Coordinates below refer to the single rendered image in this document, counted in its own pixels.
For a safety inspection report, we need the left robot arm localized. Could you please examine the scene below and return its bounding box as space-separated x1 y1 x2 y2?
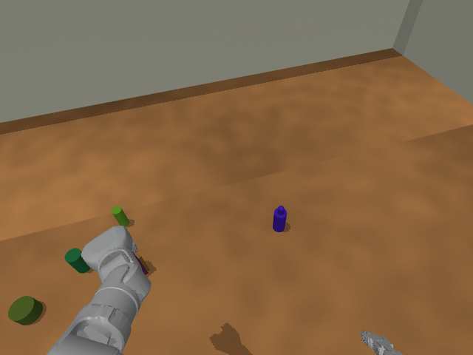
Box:
46 248 151 355

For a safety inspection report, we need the left robot hand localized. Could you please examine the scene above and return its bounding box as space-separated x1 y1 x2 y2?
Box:
81 226 137 271

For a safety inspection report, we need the right robot hand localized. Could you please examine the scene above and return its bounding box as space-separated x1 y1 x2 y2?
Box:
361 331 403 355

